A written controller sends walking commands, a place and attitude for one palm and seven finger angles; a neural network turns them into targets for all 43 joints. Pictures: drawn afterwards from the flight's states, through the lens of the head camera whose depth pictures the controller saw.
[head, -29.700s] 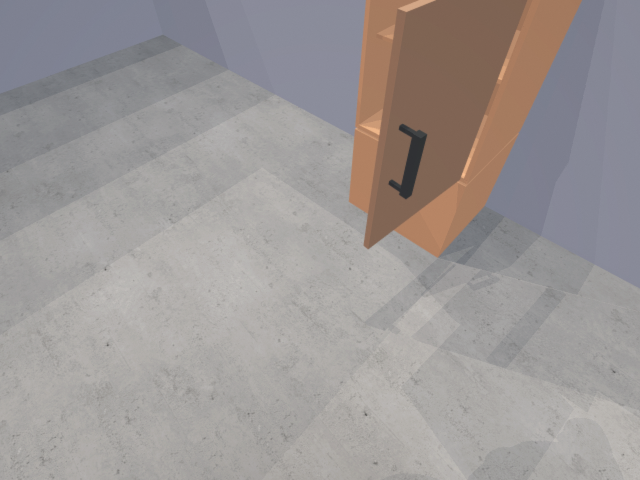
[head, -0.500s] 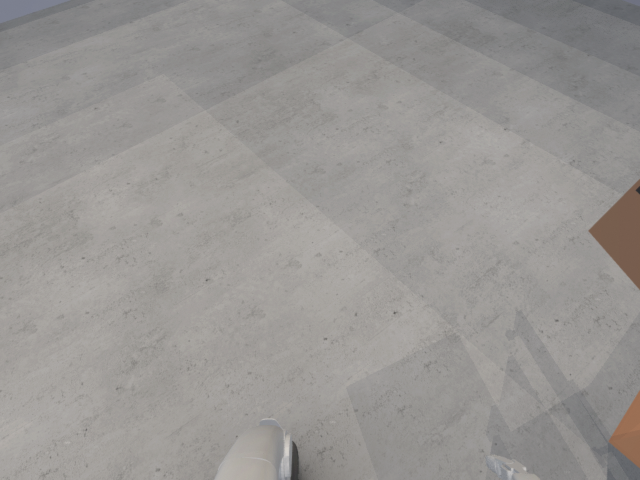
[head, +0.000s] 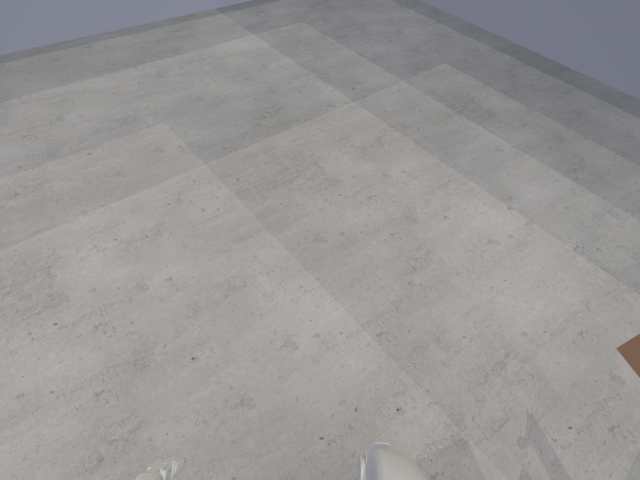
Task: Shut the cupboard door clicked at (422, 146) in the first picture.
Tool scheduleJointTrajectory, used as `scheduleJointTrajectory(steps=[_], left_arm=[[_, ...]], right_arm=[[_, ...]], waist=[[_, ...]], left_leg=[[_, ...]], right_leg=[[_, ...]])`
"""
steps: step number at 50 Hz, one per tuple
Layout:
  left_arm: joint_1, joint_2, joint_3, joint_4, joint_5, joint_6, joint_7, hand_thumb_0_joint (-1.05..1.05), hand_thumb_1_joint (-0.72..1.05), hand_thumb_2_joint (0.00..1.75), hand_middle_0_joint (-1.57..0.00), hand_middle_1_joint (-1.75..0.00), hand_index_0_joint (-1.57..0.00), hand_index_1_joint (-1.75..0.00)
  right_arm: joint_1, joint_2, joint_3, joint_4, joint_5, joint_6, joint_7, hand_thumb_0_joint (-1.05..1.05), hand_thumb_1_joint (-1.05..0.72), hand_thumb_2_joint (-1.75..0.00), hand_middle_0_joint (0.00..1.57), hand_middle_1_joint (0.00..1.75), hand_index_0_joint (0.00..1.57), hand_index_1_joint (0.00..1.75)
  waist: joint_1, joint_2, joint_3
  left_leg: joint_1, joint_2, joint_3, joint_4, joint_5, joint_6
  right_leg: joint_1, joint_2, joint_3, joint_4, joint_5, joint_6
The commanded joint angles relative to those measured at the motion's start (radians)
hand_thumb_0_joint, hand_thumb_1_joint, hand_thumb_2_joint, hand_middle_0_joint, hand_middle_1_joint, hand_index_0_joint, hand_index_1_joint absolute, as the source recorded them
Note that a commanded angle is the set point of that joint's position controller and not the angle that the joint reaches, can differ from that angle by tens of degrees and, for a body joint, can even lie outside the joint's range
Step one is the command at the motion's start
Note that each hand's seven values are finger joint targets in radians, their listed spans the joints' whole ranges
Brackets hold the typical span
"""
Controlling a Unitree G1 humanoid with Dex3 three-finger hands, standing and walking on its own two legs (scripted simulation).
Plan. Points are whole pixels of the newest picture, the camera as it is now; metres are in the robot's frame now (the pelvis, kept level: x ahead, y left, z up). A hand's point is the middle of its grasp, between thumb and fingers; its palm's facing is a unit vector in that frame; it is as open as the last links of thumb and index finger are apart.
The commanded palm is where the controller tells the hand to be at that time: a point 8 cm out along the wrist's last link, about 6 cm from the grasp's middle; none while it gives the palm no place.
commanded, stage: turn to face it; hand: left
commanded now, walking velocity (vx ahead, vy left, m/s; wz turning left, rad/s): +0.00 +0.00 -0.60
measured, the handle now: out of the picture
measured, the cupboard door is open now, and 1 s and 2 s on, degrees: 66 66 66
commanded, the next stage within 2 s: take the last steps up to it in 1.94 s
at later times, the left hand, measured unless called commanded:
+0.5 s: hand (190, 443) +0.19 +0.19 -0.17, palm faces -0.18 -0.96 -0.22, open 7.4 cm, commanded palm none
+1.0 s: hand (232, 335) +0.36 +0.16 -0.15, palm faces -0.56 -0.79 -0.25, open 7.4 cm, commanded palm none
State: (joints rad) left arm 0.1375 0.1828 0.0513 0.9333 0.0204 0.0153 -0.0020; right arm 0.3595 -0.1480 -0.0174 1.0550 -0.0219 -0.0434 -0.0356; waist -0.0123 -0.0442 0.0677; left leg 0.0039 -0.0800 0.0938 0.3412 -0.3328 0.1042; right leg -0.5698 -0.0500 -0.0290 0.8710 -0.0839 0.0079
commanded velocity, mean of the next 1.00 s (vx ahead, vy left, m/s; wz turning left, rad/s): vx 0.00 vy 0.00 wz -0.60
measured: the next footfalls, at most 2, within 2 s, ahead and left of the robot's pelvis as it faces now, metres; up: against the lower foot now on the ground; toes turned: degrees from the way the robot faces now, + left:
right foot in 0.12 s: +0.14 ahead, -0.10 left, +0.00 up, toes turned -8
left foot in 0.60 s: +0.23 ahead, +0.14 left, +0.00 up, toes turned -20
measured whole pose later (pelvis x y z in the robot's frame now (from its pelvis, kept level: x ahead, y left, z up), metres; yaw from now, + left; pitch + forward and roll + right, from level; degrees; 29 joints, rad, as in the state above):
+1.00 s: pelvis +0.14 +0.04 +0.00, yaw -36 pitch +0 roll -2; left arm 0.16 0.26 0.09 0.86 0.02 0.08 -0.04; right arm 0.26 -0.24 -0.05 0.91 -0.03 0.02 -0.02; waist -0.02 0.02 0.09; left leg -0.22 0.16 0.24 0.55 -0.31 -0.02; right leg -0.37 -0.04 -0.06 0.79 -0.40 0.04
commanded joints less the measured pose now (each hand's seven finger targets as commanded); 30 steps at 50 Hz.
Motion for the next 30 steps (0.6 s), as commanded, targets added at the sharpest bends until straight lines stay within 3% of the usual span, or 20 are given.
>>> scheduleJointTrajectory(steps=[1, 3, 4, 5, 6, 7, 8, 9, 10, 11, 13, 16, 21, 24, 26, 27, 28, 29, 30], left_arm=[[0.024, 0.05, 0.013, -0.049, 0.001, -0.002, 0.003, 0.0, 0.9, 0.9, -0.2, -0.3, -0.2, -0.3], [0.081, 0.06, 0.02, -0.043, 0.002, -0.002, 0.003, 0.0, 0.9, 0.9, -0.2, -0.3, -0.2, -0.3], [0.149, 0.07, 0.027, -0.033, 0.002, -0.003, 0.003, 0.0, 0.9, 0.9, -0.2, -0.3, -0.2, -0.3], [0.245, 0.092, 0.036, -0.01, 0.005, -0.01, 0.004, 0.0, 0.9, 0.9, -0.2, -0.3, -0.2, -0.3], [0.357, 0.138, 0.049, 0.019, 0.012, -0.022, 0.009, 0.0, 0.9, 0.9, -0.2, -0.3, -0.2, -0.3], [0.401, 0.206, 0.058, 0.034, 0.005, -0.035, 0.018, 0.0, 0.9, 0.9, -0.2, -0.3, -0.2, -0.3], [0.33, 0.206, 0.052, 0.012, -0.01, -0.03, 0.031, 0.0, 0.9, 0.9, -0.2, -0.3, -0.2, -0.3], [0.233, 0.17, 0.05, -0.016, -0.01, -0.02, 0.04, 0.0, 0.9, 0.9, -0.2, -0.3, -0.2, -0.3], [0.152, 0.138, 0.048, -0.041, -0.011, -0.016, 0.046, 0.0, 0.9, 0.9, -0.2, -0.3, -0.2, -0.3], [0.131, 0.13, 0.042, -0.051, -0.008, -0.021, 0.048, 0.0, 0.9, 0.9, -0.2, -0.3, -0.2, -0.3], [0.118, 0.134, 0.042, -0.052, -0.004, -0.03, 0.043, 0.0, 0.9, 0.9, -0.2, -0.3, -0.2, -0.3], [0.148, 0.146, 0.049, -0.043, -0.001, -0.031, 0.033, 0.0, 0.9, 0.9, -0.2, -0.3, -0.2, -0.3], [0.185, 0.176, 0.067, -0.047, 0.006, -0.02, 0.019, 0.0, 0.9, 0.9, -0.2, -0.3, -0.2, -0.3], [0.175, 0.198, 0.077, -0.066, 0.009, -0.009, 0.016, 0.0, 0.9, 0.9, -0.2, -0.3, -0.2, -0.3], [0.14, 0.209, 0.085, -0.082, 0.01, -0.001, 0.018, 0.0, 0.9, 0.9, -0.2, -0.3, -0.2, -0.3], [0.114, 0.205, 0.085, -0.091, 0.006, 0.004, 0.019, 0.0, 0.9, 0.9, -0.2, -0.3, -0.2, -0.3], [0.09, 0.189, 0.079, -0.105, -0.001, 0.008, 0.018, 0.0, 0.9, 0.9, -0.2, -0.3, -0.2, -0.3], [0.118, 0.135, 0.068, -0.124, -0.012, 0.012, 0.015, 0.0, 0.9, 0.9, -0.2, -0.3, -0.2, -0.3], [0.113, 0.117, 0.058, -0.139, -0.012, 0.01, 0.007, 0.0, 0.9, 0.9, -0.2, -0.3, -0.2, -0.3]], right_arm=[[0.073, -0.137, -0.025, -0.013, -0.006, -0.007, -0.026, 0.0, -0.9, -0.9, 0.2, 0.3, 0.2, 0.3], [0.051, -0.162, -0.034, -0.022, -0.002, 0.001, -0.031, 0.0, -0.9, -0.9, 0.2, 0.3, 0.2, 0.3], [0.023, -0.177, -0.04, -0.029, 0.003, 0.004, -0.033, 0.0, -0.9, -0.9, 0.2, 0.3, 0.2, 0.3], [-0.01, -0.184, -0.047, -0.039, 0.013, 0.005, -0.031, 0.0, -0.9, -0.9, 0.2, 0.3, 0.2, 0.3], [-0.032, -0.178, -0.051, -0.056, 0.027, 0.006, -0.026, 0.0, -0.9, -0.9, 0.2, 0.3, 0.2, 0.3], [-0.024, -0.126, -0.046, -0.087, 0.034, 0.0, -0.016, 0.0, -0.9, -0.9, 0.2, 0.3, 0.2, 0.3], [-0.034, -0.136, -0.048, -0.094, 0.026, 0.02, -0.019, 0.0, -0.9, -0.9, 0.2, 0.3, 0.2, 0.3], [-0.069, -0.112, -0.047, -0.104, 0.022, 0.032, -0.013, 0.0, -0.9, -0.9, 0.2, 0.3, 0.2, 0.3], [-0.09, -0.107, -0.045, -0.101, 0.014, 0.041, -0.005, 0.0, -0.9, -0.9, 0.2, 0.3, 0.2, 0.3], [-0.1, -0.102, -0.038, -0.102, 0.011, 0.049, 0.001, 0.0, -0.9, -0.9, 0.2, 0.3, 0.2, 0.3], [-0.084, -0.079, -0.039, -0.108, 0.005, 0.069, 0.009, 0.0, -0.9, -0.9, 0.2, 0.3, 0.2, 0.3], [-0.097, -0.085, -0.042, -0.129, 0.001, 0.075, 0.011, 0.0, -0.9, -0.9, 0.2, 0.3, 0.2, 0.3], [-0.226, -0.104, -0.042, -0.197, 0.01, 0.06, 0.005, 0.0, -0.9, -0.9, 0.2, 0.3, 0.2, 0.3], [-0.268, -0.117, -0.042, -0.224, 0.017, 0.053, 0.003, 0.0, -0.9, -0.9, 0.2, 0.3, 0.2, 0.3], [-0.236, -0.127, -0.045, -0.226, 0.023, 0.048, 0.001, 0.0, -0.9, -0.9, 0.2, 0.3, 0.2, 0.3], [-0.203, -0.139, -0.048, -0.219, 0.024, 0.045, -0.001, 0.0, -0.9, -0.9, 0.2, 0.3, 0.2, 0.3], [-0.152, -0.169, -0.054, -0.206, 0.022, 0.037, -0.003, 0.0, -0.9, -0.9, 0.2, 0.3, 0.2, 0.3], [-0.135, -0.253, -0.065, -0.212, 0.009, 0.024, -0.006, 0.0, -0.9, -0.9, 0.2, 0.3, 0.2, 0.3], [-0.1, -0.32, -0.082, -0.227, 0.002, 0.03, -0.005, 0.0, -0.9, -0.9, 0.2, 0.3, 0.2, 0.3]], waist=[[0.006, 0.148, 0.038], [0.032, 0.133, -0.007], [0.067, 0.139, -0.041], [0.115, 0.1, -0.078], [0.158, -0.002, -0.168], [0.127, -0.184, -0.237], [0.098, -0.116, -0.202], [0.068, -0.072, -0.107], [0.035, -0.024, -0.069], [0.018, 0.03, -0.074], [-0.008, 0.029, -0.079], [-0.001, -0.025, -0.131], [0.037, -0.1, -0.161], [0.05, -0.131, -0.155], [0.03, -0.139, -0.148], [0.007, -0.133, -0.145], [-0.022, -0.076, -0.156], [-0.015, 0.143, -0.179], [-0.027, 0.346, -0.168]], left_leg=[[0.037, 0.33, -0.054, 0.07, 1.123, -0.041], [0.039, 0.354, -0.051, 0.177, 1.208, -0.027], [0.018, 0.355, -0.043, 0.256, 1.201, -0.03], [-0.04, 0.328, -0.032, 0.395, 1.158, -0.051], [-0.155, 0.223, 0.02, 0.671, 0.863, -0.095], [-0.452, 0.012, 0.055, 0.969, -0.188, -0.141], [-0.5, 0.035, -0.117, 1.045, -0.282, -0.128], [-0.557, 0.088, -0.145, 1.032, -0.216, -0.125], [-0.548, 0.126, -0.148, 0.995, -0.152, -0.131], [-0.519, 0.133, -0.146, 0.951, -0.113, -0.14], [-0.484, 0.134, -0.131, 0.869, -0.061, -0.154], [-0.511, 0.131, -0.117, 0.766, -0.017, -0.17], [-0.529, 0.112, -0.099, 0.563, -0.056, -0.189], [-0.455, 0.084, -0.091, 0.437, -0.069, -0.187], [-0.361, 0.075, -0.095, 0.312, -0.03, -0.18], [-0.26, 0.077, -0.105, 0.211, 0.048, -0.176], [-0.103, 0.115, -0.108, 0.086, 0.15, -0.17], [0.032, 0.329, -0.309, -0.018, 0.248, -0.107], [0.014, 0.547, -0.484, -0.038, 0.43, 0.005]], right_leg=[[0.041, 0.043, -0.044, -0.118, -0.078, -0.046], [0.15, 0.074, -0.068, -0.16, -0.129, -0.065], [0.236, 0.078, -0.059, -0.192, -0.112, -0.075], [0.359, 0.074, -0.041, -0.271, -0.029, -0.095], [0.534, -0.041, 0.106, -0.379, 0.321, -0.163], [0.72, -0.312, 0.514, -0.436, 0.86, -0.302], [0.645, -0.348, 0.548, -0.488, 0.776, -0.353], [0.562, -0.304, 0.48, -0.522, 0.573, -0.333], [0.454, -0.254, 0.416, -0.538, 0.436, -0.296], [0.393, -0.21, 0.365, -0.544, 0.399, -0.268], [0.324, -0.159, 0.297, -0.559, 0.342, -0.221], [0.381, -0.116, 0.289, -0.536, 0.332, -0.19], [0.492, -0.104, 0.345, -0.459, 0.486, -0.198], [0.464, -0.1, 0.389, -0.426, 0.514, -0.189], [0.41, -0.094, 0.409, -0.397, 0.444, -0.166], [0.327, -0.077, 0.416, -0.376, 0.348, -0.136], [0.217, -0.03, 0.378, -0.335, 0.201, -0.091], [0.054, 0.093, 0.281, -0.212, -0.136, -0.035], [-0.013, 0.134, 0.113, 0.046, -0.564, 0.016]])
